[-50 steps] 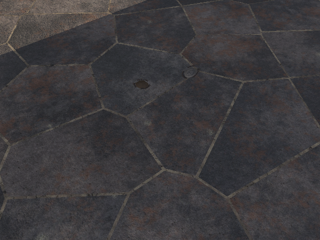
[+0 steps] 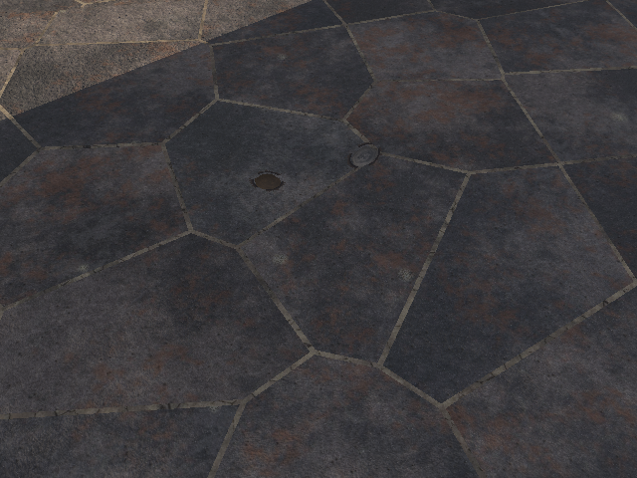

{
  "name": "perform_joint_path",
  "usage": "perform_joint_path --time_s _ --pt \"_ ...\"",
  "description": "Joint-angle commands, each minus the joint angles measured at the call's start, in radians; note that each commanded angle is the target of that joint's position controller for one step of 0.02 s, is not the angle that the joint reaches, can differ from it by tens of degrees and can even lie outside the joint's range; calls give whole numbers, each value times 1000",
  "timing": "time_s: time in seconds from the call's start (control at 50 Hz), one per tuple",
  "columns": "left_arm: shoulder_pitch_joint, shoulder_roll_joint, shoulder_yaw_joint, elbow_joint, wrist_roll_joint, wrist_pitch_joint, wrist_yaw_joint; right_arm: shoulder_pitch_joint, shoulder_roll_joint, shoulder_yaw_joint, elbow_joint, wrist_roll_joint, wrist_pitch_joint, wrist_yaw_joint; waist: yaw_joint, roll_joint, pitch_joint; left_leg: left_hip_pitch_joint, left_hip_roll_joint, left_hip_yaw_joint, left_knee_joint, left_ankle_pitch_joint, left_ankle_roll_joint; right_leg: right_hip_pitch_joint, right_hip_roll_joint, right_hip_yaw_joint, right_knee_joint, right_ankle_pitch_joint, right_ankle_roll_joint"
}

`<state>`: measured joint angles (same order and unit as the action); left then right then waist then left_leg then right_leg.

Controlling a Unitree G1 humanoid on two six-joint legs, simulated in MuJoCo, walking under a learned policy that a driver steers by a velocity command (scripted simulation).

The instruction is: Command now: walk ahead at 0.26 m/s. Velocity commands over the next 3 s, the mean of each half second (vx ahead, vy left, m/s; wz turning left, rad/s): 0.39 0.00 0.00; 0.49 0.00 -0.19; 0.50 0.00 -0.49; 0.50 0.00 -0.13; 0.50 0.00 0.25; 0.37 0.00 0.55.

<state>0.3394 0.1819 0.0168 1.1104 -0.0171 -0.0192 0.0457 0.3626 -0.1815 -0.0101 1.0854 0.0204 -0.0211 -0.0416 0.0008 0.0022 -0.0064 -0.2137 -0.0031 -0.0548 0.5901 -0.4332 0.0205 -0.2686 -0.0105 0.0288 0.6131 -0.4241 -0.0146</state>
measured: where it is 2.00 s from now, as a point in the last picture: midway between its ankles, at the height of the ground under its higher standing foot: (411, 279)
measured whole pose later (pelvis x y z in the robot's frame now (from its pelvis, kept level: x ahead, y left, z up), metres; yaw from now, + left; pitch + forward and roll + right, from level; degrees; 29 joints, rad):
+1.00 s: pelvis +0.48 +0.01 +0.01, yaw -8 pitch +2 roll +3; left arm 0.14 0.24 0.05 0.84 -0.02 -0.07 -0.03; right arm 0.33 -0.25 -0.04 1.00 0.00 -0.10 -0.01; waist -0.06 -0.03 -0.01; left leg 0.07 -0.05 0.17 0.18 -0.28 0.03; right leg -0.68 -0.10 0.02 0.67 0.08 -0.04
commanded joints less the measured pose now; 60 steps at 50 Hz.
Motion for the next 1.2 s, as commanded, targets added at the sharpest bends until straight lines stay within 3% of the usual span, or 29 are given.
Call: perform_joint_path --time_s 0.02,0.08,0.12,0.14,0.16,0.18,0.2,0.24,0.3,0.38,0.46,0.5,0.52,0.54,0.56,0.58,0.6,0.64,0.7,0.76,0.9,1.0,1.06,1.1,1.12,1.14,1.16,1.18,1.2 --pt "11 68 12 -48 -6 -45 -14 85 -119 -26 -23 10 -34 8 -20 64 168 -101 88 -149 -227 -320 113 -136 11 -8 -63 -178 -48" --pt "-9 34 5 -77 -13 -83 -33 115 -169 -41 -26 18 -49 19 -19 170 172 -44 211 -354 -334 -341 187 -171 42 -68 64 -25 -55" --pt "69 37 6 -62 -19 -101 -42 34 -173 -41 -61 20 -55 22 42 162 191 -119 206 -334 -285 -214 177 -53 33 -49 -22 9 -84" --pt "174 60 16 -26 -18 -108 -46 -52 -153 -35 -96 23 -62 24 97 106 183 -201 135 -212 -166 -37 133 79 25 -2 -99 41 -96" --pt "334 157 49 24 -23 -113 -50 -124 -99 -23 -137 17 -81 26 151 -113 144 -382 -10 4 157 186 51 308 -77 213 -209 151 -148" --pt "481 259 75 47 -14 -112 -59 -125 -76 -17 -160 5 -107 28 189 -355 60 -609 -79 76 505 29 1 535 -293 581 -335 321 -248" --pt "421 181 48 28 8 -114 -59 -137 -98 -20 -168 14 -122 38 135 -238 69 -709 -30 -25 669 -96 24 528 -358 655 -342 368 -264" --pt "310 130 26 -9 17 -106 -58 -204 -99 -22 -201 34 -133 53 92 -93 130 -838 45 -12 801 -13 60 510 -331 480 -349 450 -250" --pt "263 64 -4 -22 13 -72 -45 -233 -82 -30 -228 16 -119 67 50 -77 138 -764 108 44 637 118 50 410 -237 248 -436 498 -169" --pt "173 152 7 -83 13 -70 -11 -368 -38 -5 -297 0 -98 80 31 -96 150 -366 51 115 164 415 0 73 -138 61 -555 425 -139" --pt "210 193 32 -72 -11 -76 -8 -422 -128 -28 -337 11 -87 78 4 -113 158 -290 22 94 -17 448 33 221 -216 67 -531 545 -132" --pt "202 206 41 -76 10 -58 -13 -304 -180 -57 -309 12 -89 76 -66 -135 46 -146 -23 117 -7 388 71 318 -221 33 -319 923 -101" --pt "198 193 38 -83 22 -46 -16 -145 -214 -79 -260 18 -85 73 -139 -134 -49 37 -50 135 -5 363 99 290 -186 2 -117 1039 -80" --pt "192 168 25 -109 33 -42 -21 21 -264 -96 -220 14 -80 66 -202 -80 -160 320 74 -9 11 317 149 88 -146 -12 172 848 -52" --pt "336 -11 -20 -126 29 -63 -35 129 -372 -116 -190 -15 -78 71 -122 252 -360 640 365 -547 -137 60 335 -255 59 -9 611 172 10" --pt "303 45 -9 -113 -1 -98 -45 99 -284 -91 -184 -12 -81 77 -128 260 -377 606 390 -810 -346 -44 341 -367 68 126 783 -95 -12" --pt "172 129 14 -161 -34 -116 -49 -15 -225 -74 -193 -5 -87 77 -100 202 -168 445 364 -657 -351 -33 279 -471 7 104 828 -45 -36" --pt "43 159 27 -193 -22 -116 -34 -177 -166 -54 -223 -18 -97 83 -35 19 -38 119 288 -367 -381 197 223 -377 -96 66 719 118 -51" --pt "109 102 33 -174 -13 -67 -26 -196 -130 -45 -193 -28 -107 84 39 74 0 -59 220 -168 -461 273 211 -249 -143 59 604 154 -45" --pt "13 120 44 -217 -3 -48 -20 -148 -173 -55 -158 -31 -115 66 34 52 58 -69 230 -82 -516 305 225 -358 -154 67 507 256 -22" --pt "-226 101 42 -299 1 -64 -53 -65 -208 -57 -134 -26 -105 30 -42 25 86 81 218 101 -525 403 166 -430 -102 18 132 568 -15" --pt "-349 93 31 -382 -4 -64 -89 15 -228 -65 -107 -14 -69 27 -87 15 120 300 278 154 -437 486 144 -507 -87 -35 13 445 -44" --pt "-307 132 47 -416 -6 -62 -108 -22 -265 -77 -130 -11 -44 21 -36 68 62 346 288 203 -262 908 110 -372 -17 -121 -3 283 -92" --pt "-39 226 101 -362 -12 -58 -102 -50 -264 -74 -156 -16 -27 13 106 66 -97 241 231 259 112 1111 60 11 78 -151 -59 305 -152" --pt "125 333 138 -337 -9 -47 -78 -35 -233 -58 -191 -34 -39 13 157 -74 -219 -33 181 270 453 779 13 342 -103 139 -74 309 -229" --pt "92 389 143 -362 -12 -51 -77 38 -97 -15 -232 -37 -80 34 56 -290 -336 -463 -61 137 812 -81 -42 662 -339 747 -243 140 -428" --pt "123 303 117 -362 1 -55 -77 -64 -202 -39 -247 -5 -128 52 120 -165 -368 -570 -8 -60 863 -87 -3 685 -335 774 -321 132 -386" --pt "88 250 103 -365 11 -60 -73 -151 -227 -46 -281 26 -147 58 117 -126 -241 -615 35 -49 831 -13 24 589 -294 605 -308 219 -336" --pt "11 229 95 -382 9 -64 -75 -173 -211 -43 -286 14 -151 52 67 -3 -143 -577 81 -40 731 62 26 418 -249 473 -318 342 -306"
Next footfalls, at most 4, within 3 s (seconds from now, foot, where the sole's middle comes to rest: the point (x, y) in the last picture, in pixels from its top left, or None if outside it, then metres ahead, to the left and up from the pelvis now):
0.54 left None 0.41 0.12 -0.77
1.10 right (400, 404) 0.70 -0.15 -0.77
1.60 left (353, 285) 1.04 -0.05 -0.77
2.14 right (472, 239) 1.21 -0.40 -0.77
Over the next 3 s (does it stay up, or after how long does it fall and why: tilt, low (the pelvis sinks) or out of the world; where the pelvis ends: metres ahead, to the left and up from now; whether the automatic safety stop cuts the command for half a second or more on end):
stays up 1.50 -0.31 0.01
